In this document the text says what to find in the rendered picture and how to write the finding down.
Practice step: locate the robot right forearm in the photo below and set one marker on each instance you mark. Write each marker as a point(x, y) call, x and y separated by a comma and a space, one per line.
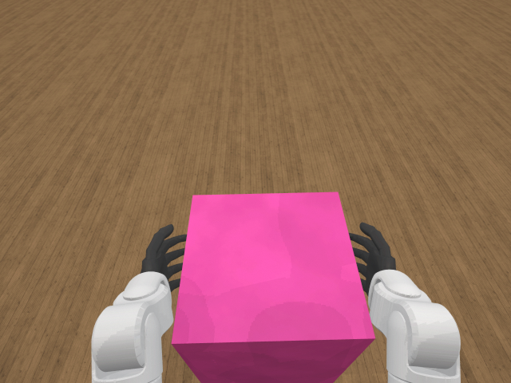
point(422, 338)

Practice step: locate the right robot hand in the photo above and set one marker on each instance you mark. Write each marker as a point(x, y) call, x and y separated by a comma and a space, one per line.
point(379, 256)

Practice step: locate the carton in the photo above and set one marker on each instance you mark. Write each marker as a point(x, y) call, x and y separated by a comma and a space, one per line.
point(270, 290)

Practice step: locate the left robot hand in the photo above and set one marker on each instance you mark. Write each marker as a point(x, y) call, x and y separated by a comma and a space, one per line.
point(156, 260)

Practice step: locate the robot left forearm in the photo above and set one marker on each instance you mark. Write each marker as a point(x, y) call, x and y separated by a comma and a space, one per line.
point(126, 340)

